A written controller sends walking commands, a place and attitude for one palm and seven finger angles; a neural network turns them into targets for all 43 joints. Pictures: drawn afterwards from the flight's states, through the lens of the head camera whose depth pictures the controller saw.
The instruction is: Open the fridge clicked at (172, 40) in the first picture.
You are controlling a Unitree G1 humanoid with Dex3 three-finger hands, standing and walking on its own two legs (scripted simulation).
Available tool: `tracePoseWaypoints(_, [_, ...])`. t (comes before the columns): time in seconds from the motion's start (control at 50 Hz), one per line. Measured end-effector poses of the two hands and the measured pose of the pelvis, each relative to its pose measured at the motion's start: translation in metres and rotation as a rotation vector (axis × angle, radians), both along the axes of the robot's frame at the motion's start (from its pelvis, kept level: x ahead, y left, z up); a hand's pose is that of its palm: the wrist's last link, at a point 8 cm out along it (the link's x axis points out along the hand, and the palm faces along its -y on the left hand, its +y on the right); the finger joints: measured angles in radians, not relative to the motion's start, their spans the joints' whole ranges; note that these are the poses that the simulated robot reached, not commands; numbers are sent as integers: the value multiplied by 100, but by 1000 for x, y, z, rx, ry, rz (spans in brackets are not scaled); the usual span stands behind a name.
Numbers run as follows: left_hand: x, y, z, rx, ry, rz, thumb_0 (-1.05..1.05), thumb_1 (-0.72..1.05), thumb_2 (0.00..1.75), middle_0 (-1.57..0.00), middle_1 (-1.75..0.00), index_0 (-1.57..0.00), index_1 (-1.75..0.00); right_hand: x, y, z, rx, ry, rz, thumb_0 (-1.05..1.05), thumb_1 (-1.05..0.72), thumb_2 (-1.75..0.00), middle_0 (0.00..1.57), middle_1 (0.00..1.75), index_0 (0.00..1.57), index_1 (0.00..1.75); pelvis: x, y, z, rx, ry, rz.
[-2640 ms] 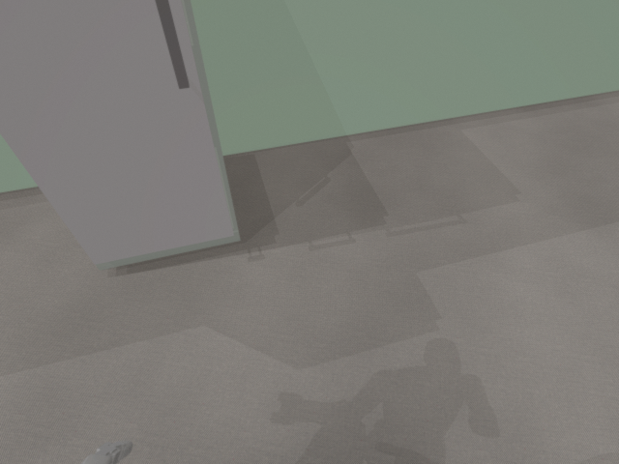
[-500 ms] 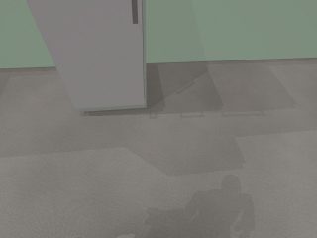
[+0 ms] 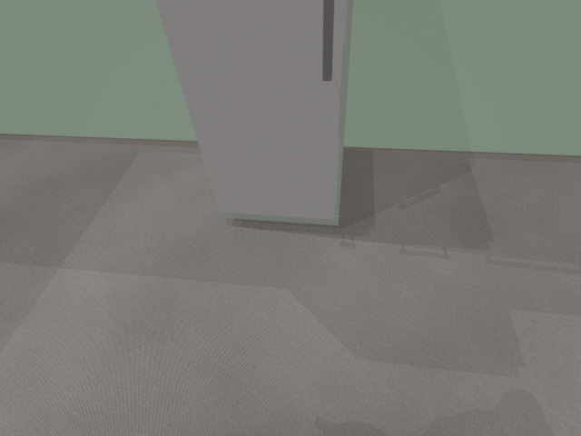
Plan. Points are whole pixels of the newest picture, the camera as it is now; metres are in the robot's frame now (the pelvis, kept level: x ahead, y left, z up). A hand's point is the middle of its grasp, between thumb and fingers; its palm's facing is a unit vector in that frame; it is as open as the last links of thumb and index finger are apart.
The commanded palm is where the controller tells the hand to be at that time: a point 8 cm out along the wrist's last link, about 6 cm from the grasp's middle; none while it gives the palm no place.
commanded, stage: walk to a spot facing it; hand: right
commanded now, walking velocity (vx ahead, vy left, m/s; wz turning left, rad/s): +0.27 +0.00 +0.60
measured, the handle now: out of the picture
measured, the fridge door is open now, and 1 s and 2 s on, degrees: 0 0 0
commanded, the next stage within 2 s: none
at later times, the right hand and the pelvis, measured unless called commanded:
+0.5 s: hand (347, 332) +0.35 -0.08 -0.19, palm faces -0.37 +0.92 -0.14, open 7.4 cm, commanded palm none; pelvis +0.16 +0.03 -0.03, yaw +19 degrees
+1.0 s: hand (375, 278) +0.47 -0.15 -0.18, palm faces -0.49 +0.84 -0.21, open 7.4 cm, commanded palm none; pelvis +0.32 +0.01 +0.00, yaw +37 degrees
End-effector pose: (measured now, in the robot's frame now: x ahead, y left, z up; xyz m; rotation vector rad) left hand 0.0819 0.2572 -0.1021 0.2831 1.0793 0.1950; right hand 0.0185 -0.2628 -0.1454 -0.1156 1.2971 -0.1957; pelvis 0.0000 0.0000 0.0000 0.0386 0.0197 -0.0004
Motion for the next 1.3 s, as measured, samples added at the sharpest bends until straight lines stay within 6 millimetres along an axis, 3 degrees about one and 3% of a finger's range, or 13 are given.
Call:
tracePoseWaypoints(0.1, [-49,-14,2,0,118,114,1,91,89,-20,-30,-20,-30,70,-15,8,2,-82,93,1,-91,-90,20,29,20,30,23,-10,7,18,-12,68])
tracePoseWaypoints(0.2, [-99,-37,-8,-37,263,254,1,91,89,-20,-30,-20,-30,138,-1,4,21,-101,194,1,-91,-90,19,29,20,29,50,-13,4,18,-21,140])
tracePoseWaypoints(0.34, [-150,-77,-17,-139,487,456,1,91,89,-20,-30,-20,-30,247,66,-9,87,-118,387,1,-91,-90,19,29,20,29,97,0,-9,10,-21,238])
tracePoseWaypoints(0.44, [-151,-84,-31,-217,597,569,1,90,89,-20,-30,-20,-30,324,120,-20,105,-219,490,1,-91,-90,20,29,20,30,139,25,-31,-17,-25,292])
tracePoseWaypoints(0.52, [-96,-57,-45,-206,505,583,1,91,89,-20,-30,-20,-30,345,129,-19,84,-217,500,0,-91,-90,20,29,20,30,161,34,-29,5,-42,334])
tracePoseWaypoints(0.64, [42,-1,-40,-145,165,528,1,91,89,-20,-30,-20,-30,352,113,-7,18,-96,527,0,-91,-90,20,29,20,30,199,35,-12,-11,-14,404])
tracePoseWaypoints(0.76, [159,24,-24,-99,-46,456,1,91,89,-20,-30,-20,-30,376,86,-1,-9,-46,506,1,-91,-90,20,30,20,30,243,26,-9,-23,-2,472])
tracePoseWaypoints(0.84, [213,27,-18,-51,-122,441,0,91,89,-20,-30,-20,-30,402,65,-11,-15,-21,487,1,-91,-90,20,30,20,30,278,15,-16,-15,-4,520])
tracePoseWaypoints(0.9, [229,23,-11,-38,-142,457,0,91,89,-20,-30,-20,-30,424,58,-12,-27,8,515,1,-91,-90,20,29,20,30,296,10,-14,-14,-15,580])
tracePoseWaypoints(0.98, [219,13,-4,-43,-113,532,0,91,89,-20,-30,-20,-30,460,65,-4,-24,18,588,1,-91,-90,20,29,20,30,314,10,-5,1,-17,637])
tracePoseWaypoints(1.08, [180,-3,-11,-77,-8,666,0,90,89,-21,-30,-20,-30,505,95,4,-13,-7,682,1,-91,-90,20,29,20,29,329,14,1,7,-12,706])
tracePoseWaypoints(1.16, [135,-15,-22,-109,83,795,0,91,89,-21,-30,-20,-30,538,136,8,-10,-36,781,1,-91,-90,20,29,20,29,335,23,-1,-3,-13,765])
tracePoseWaypoints(1.3, [56,-29,-57,-191,218,983,1,91,89,-20,-30,-20,-30,584,232,8,-12,-178,978,1,-91,-90,20,29,20,30,334,54,-22,-35,-18,860])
